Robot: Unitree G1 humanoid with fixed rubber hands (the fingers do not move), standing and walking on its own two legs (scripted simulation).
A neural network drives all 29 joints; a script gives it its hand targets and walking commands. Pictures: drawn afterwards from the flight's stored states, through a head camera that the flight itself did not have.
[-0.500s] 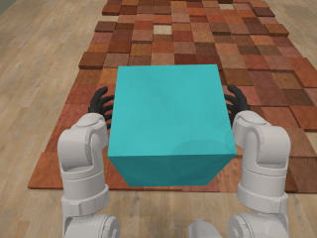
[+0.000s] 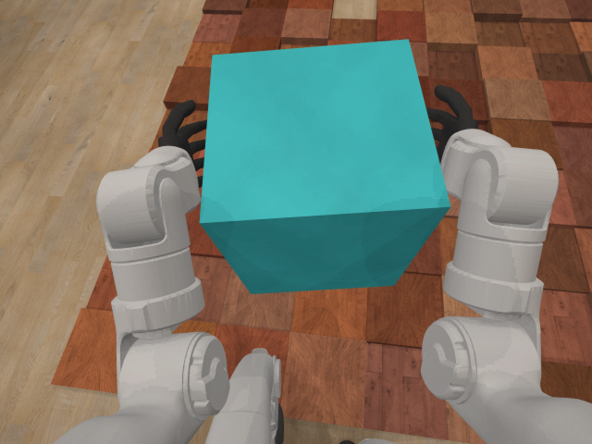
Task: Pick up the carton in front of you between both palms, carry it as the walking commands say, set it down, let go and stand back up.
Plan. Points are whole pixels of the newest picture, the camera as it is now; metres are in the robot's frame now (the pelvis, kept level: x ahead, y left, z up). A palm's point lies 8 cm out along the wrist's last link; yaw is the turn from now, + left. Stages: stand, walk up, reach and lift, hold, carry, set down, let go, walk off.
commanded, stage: carry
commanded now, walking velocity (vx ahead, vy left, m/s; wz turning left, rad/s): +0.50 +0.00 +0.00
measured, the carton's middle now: (316, 187) +0.41 +0.02 +0.07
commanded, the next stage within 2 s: none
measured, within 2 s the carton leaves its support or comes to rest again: neither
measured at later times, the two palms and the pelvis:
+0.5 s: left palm out of the picture +0.77 +0.13 +0.22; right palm out of the picture +0.74 -0.17 +0.22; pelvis +0.36 +0.02 +0.05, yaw -1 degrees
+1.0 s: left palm out of the picture +1.06 +0.16 +0.15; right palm out of the picture +1.07 -0.14 +0.14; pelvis +0.69 +0.00 +0.03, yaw +0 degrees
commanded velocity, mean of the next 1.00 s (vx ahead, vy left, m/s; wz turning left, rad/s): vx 0.50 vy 0.00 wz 0.00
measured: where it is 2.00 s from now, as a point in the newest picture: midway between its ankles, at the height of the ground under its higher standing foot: (325, 110)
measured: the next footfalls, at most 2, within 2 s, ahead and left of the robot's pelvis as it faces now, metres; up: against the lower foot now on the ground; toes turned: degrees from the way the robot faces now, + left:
left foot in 0.14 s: +0.33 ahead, +0.11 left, +0.05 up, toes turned +3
right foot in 0.58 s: +0.58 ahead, -0.08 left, +0.04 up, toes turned -5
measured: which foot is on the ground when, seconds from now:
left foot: up 0.00-0.12, down 0.14-0.58, up 0.60-1.00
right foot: down 0.00-0.16, up 0.18-0.56, down 0.58-1.00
